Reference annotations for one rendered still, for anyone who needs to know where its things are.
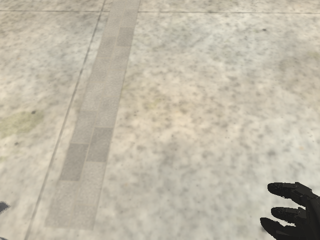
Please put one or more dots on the right robot hand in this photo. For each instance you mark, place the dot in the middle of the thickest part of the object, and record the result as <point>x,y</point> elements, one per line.
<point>306,221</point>

